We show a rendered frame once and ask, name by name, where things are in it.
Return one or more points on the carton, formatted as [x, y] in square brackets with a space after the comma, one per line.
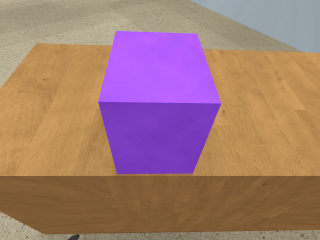
[158, 102]

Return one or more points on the pedestal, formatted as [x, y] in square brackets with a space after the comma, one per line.
[259, 169]

